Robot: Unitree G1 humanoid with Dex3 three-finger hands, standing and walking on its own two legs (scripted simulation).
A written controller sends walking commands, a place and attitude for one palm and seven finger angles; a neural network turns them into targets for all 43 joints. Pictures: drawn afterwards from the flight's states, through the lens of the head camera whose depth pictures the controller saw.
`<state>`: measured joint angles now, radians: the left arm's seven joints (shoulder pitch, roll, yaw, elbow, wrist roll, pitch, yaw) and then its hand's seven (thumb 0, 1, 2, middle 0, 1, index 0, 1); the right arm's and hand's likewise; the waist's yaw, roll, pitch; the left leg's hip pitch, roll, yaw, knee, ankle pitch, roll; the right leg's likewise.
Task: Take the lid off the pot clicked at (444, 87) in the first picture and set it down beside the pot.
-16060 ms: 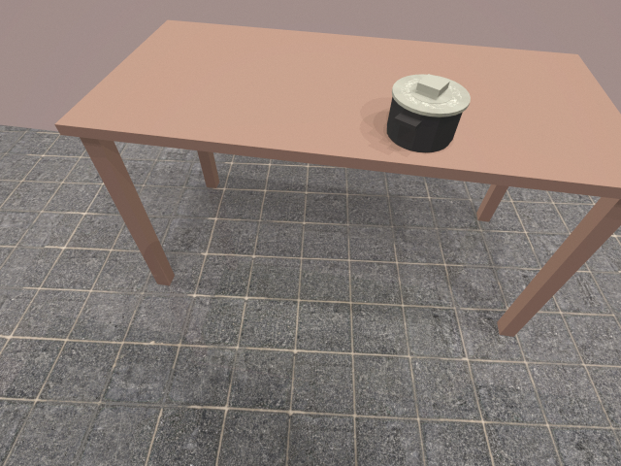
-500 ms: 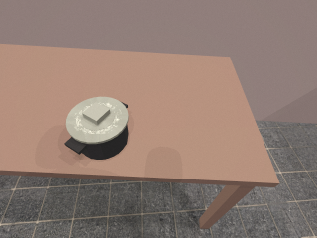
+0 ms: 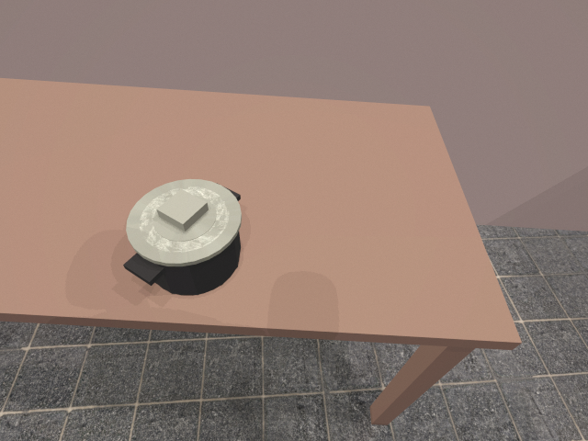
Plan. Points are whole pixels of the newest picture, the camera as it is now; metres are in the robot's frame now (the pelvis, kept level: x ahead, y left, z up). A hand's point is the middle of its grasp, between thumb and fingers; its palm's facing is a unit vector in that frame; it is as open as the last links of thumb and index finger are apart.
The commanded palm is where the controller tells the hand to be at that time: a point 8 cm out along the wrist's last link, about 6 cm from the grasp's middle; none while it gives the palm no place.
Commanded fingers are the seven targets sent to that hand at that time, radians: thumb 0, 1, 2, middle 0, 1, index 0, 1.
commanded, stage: shuffle to correct the standing spot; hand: left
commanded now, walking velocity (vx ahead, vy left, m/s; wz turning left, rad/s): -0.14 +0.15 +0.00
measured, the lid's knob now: (183, 209) +0.41 +0.20 +0.08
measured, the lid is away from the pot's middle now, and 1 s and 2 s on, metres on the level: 0.00 0.00 0.00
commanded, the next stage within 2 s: come to a stop and stand still in 0.38 s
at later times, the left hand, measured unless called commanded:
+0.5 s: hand out of the picture -0.03 +0.25 -0.20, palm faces +0.07 -0.97 -0.22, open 7.4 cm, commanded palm none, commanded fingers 0.00 0.90 0.90 -0.20 -0.30 -0.20 -0.30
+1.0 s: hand out of the picture -0.17 +0.29 -0.19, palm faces +0.02 -0.99 -0.17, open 7.3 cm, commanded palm none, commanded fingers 0.00 0.90 0.90 -0.20 -0.30 -0.20 -0.30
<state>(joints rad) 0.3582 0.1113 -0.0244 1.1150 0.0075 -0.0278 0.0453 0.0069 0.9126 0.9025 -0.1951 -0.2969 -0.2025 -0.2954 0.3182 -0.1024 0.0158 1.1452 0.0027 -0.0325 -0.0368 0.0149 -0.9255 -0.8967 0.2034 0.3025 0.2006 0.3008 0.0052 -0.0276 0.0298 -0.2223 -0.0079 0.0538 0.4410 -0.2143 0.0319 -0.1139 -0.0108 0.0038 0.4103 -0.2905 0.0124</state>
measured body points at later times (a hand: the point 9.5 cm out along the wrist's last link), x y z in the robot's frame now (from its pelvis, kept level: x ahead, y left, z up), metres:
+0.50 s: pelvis -0.05 +0.05 -0.02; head -0.03 +0.08 +0.43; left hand -0.04 +0.30 -0.18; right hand -0.02 -0.20 -0.16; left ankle +0.01 +0.10 -0.74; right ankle -0.05 -0.13 -0.74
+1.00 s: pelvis -0.11 +0.13 -0.01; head -0.11 +0.15 +0.44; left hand -0.17 +0.35 -0.17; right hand -0.12 -0.11 -0.15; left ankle -0.01 +0.12 -0.72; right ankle -0.16 +0.02 -0.74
